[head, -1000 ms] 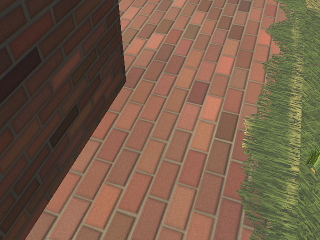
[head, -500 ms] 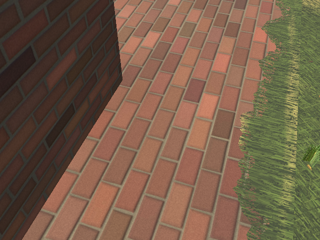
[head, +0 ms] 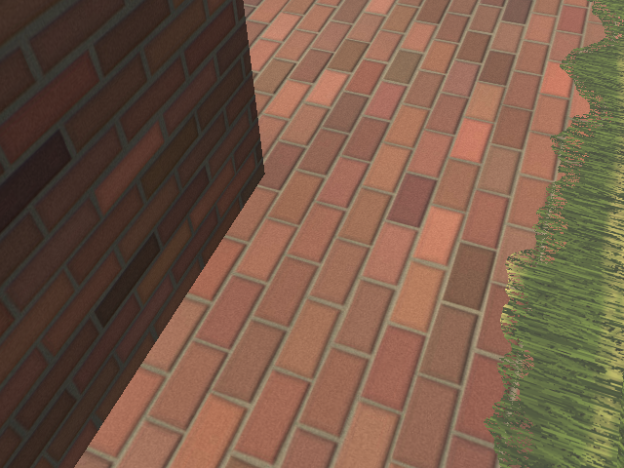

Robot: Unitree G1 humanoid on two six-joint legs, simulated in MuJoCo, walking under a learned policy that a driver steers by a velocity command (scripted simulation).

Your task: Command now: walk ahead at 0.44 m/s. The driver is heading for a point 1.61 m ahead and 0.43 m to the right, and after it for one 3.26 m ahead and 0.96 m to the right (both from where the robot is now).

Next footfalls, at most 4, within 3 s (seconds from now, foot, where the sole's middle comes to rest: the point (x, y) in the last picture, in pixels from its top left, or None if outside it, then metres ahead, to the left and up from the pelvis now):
0.16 left None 0.28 0.13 -0.78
0.70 right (413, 424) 0.60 -0.12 -0.78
1.20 left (325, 321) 0.85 0.09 -0.78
1.72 right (459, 259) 1.06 -0.26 -0.78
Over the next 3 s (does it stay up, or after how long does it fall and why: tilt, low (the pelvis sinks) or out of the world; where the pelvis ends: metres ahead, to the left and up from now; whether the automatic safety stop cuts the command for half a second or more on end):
stays up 1.52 -0.55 0.00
